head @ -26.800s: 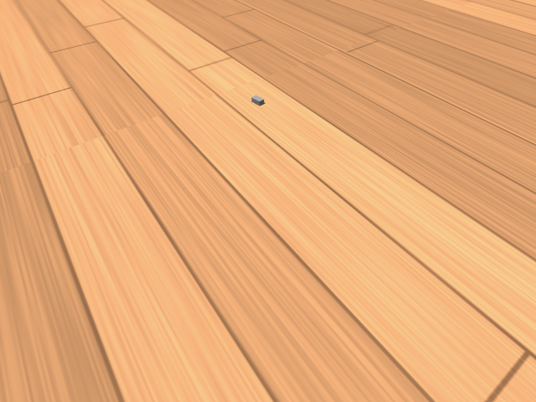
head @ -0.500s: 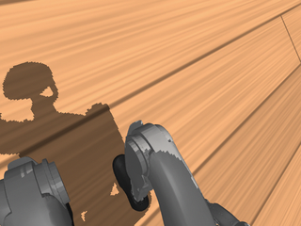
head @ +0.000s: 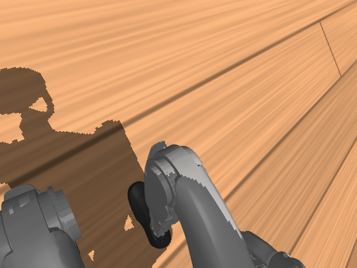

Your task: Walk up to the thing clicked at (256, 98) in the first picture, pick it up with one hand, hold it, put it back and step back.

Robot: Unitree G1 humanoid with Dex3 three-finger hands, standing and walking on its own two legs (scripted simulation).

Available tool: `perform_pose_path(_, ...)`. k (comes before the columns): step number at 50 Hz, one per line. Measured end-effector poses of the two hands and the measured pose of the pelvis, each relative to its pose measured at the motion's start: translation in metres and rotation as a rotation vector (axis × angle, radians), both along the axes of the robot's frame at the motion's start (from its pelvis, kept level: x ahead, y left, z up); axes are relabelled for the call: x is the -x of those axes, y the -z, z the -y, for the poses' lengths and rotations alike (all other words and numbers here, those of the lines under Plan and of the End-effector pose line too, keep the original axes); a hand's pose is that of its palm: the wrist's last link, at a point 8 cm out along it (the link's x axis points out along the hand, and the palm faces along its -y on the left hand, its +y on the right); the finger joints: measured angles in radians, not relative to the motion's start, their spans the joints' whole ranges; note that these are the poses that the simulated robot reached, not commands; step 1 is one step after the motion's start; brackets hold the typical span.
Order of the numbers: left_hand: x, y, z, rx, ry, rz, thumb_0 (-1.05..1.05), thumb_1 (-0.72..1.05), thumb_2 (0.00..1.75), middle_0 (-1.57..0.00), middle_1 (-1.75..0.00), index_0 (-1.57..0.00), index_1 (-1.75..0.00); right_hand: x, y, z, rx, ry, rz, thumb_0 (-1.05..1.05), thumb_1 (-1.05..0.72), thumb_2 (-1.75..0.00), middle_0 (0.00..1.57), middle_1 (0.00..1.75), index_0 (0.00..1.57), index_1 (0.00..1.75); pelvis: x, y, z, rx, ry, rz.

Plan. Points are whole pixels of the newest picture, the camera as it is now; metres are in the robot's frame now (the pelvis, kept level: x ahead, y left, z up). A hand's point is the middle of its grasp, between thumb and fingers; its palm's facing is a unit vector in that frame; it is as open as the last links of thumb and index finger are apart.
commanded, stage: rest palm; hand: left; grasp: from above
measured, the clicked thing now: out of the picture +0.43 +0.38 -0.29
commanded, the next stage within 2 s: close in 0.46 s
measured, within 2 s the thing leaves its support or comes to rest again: neither
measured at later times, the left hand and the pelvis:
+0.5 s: hand out of the picture +0.42 +0.36 -0.26, palm faces -0.35 -0.27 -0.90, open 12.1 cm; pelvis -0.01 +0.00 +0.00, yaw -1 degrees
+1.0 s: hand out of the picture +0.42 +0.37 -0.27, palm faces -0.36 -0.27 -0.90, open 10.2 cm; pelvis +0.00 +0.00 +0.01, yaw -1 degrees
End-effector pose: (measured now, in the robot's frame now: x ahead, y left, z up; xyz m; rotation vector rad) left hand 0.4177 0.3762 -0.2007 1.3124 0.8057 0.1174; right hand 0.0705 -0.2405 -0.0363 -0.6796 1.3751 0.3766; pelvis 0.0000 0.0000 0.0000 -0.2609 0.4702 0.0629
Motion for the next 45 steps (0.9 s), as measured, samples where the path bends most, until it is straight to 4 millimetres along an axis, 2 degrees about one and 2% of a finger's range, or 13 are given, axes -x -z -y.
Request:
perform_pose_path(18, -0.001, 0.009, 0.009, -0.002, 0.029, 0.007, 0.0, -0.19, 0.68, -0.36, -0.76, -0.36, -0.75, 0.02, -0.011, 0.002, 0.014, 0.01, -0.053, 0.0, -0.9, -0.9, 0.2, 0.3, 0.19, 0.3, 0.004, -0.003, 0.0, 0.008, 0.007, 0.02)
perform_pose_path(30, 0.0, 0.006, 0.005, -0.011, 0.015, -0.001, 0.0, -0.15, 0.65, -0.39, -0.73, -0.39, -0.72, 0.015, -0.009, -0.001, 0.0, 0.008, -0.024, 0.0, -0.91, -0.91, 0.2, 0.3, 0.19, 0.3, 0.005, -0.005, -0.001, 0.012, 0.01, 0.02)
perform_pose_path(45, 0.001, 0.008, 0.0, -0.009, 0.03, 0.006, 0.0, 0.04, 0.52, -0.53, -0.61, -0.54, -0.6, 0.009, -0.013, 0.0, 0.016, -0.015, -0.032, 0.0, -0.9, -0.9, 0.2, 0.3, 0.19, 0.3, 0.004, -0.006, -0.001, 0.016, 0.007, 0.018)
